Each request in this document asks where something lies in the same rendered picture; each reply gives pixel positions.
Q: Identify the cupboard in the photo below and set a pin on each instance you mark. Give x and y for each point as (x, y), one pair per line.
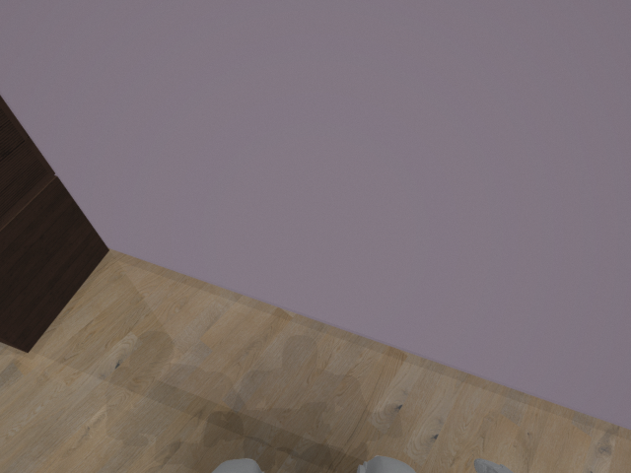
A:
(48, 247)

